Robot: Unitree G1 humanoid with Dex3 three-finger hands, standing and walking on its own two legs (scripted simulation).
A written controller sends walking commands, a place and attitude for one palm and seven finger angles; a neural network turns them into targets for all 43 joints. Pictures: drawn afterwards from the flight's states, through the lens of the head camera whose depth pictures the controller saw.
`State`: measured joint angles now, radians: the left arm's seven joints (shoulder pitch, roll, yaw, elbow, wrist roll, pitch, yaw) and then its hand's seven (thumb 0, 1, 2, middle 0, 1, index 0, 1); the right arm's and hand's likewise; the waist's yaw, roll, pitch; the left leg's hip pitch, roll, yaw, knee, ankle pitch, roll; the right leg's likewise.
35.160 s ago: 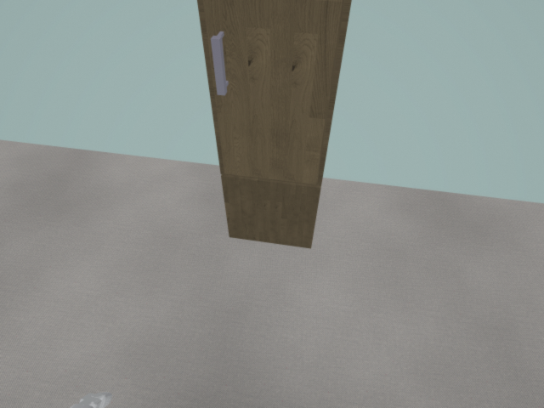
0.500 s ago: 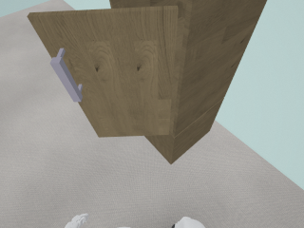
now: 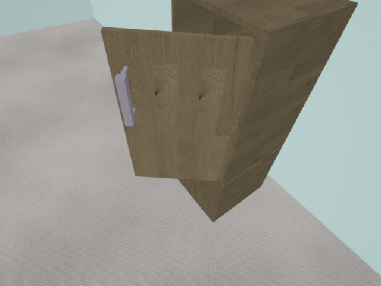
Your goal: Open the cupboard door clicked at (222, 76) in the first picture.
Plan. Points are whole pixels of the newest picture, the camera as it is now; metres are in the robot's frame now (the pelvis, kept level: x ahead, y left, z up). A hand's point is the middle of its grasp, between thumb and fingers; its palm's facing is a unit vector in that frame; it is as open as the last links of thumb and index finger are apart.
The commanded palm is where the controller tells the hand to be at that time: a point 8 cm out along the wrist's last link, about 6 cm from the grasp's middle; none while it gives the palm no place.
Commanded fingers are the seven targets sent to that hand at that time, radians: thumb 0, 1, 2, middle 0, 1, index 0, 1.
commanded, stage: come to a stop and stand still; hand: left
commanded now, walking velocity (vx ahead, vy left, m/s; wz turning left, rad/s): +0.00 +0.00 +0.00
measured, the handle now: (127, 97) +0.54 +0.23 +0.09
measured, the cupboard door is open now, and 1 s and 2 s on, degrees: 51 51 51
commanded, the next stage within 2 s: look again from close up in 0.56 s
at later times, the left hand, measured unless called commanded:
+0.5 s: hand out of the picture -0.04 +0.13 -0.17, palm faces +0.04 -0.99 -0.16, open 7.4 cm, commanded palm none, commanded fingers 0.00 0.90 0.90 -0.20 -0.30 -0.20 -0.30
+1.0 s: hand out of the picture +0.00 +0.18 -0.17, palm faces +0.01 -0.97 -0.22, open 7.4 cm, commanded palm none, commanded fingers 0.00 0.90 0.90 -0.20 -0.30 -0.20 -0.30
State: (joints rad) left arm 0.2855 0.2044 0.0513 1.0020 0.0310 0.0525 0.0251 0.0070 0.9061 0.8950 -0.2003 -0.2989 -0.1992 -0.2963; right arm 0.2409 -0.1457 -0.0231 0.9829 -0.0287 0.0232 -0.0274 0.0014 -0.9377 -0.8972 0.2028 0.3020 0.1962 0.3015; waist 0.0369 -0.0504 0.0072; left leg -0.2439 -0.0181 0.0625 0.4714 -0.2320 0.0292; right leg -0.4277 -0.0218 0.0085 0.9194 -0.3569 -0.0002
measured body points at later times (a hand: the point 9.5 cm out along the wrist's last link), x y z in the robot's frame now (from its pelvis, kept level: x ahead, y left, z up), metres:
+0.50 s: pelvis -0.03 -0.03 +0.00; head -0.03 -0.03 +0.45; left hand -0.04 +0.18 -0.16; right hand -0.05 -0.24 -0.16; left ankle +0.01 +0.11 -0.74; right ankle -0.05 -0.11 -0.74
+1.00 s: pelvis -0.02 +0.00 +0.00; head -0.02 +0.00 +0.45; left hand +0.00 +0.23 -0.15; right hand -0.02 -0.22 -0.16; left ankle +0.00 +0.10 -0.74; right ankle -0.05 -0.11 -0.74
